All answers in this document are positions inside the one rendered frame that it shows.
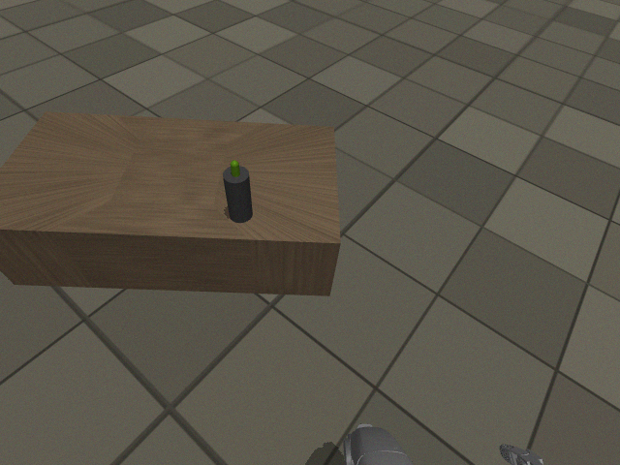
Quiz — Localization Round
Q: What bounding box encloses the bottle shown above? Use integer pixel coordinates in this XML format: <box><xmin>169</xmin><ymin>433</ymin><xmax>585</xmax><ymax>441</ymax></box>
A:
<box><xmin>223</xmin><ymin>160</ymin><xmax>253</xmax><ymax>223</ymax></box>

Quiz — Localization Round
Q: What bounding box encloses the right robot hand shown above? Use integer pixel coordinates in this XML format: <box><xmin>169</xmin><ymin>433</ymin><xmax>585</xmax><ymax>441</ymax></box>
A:
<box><xmin>499</xmin><ymin>445</ymin><xmax>543</xmax><ymax>465</ymax></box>

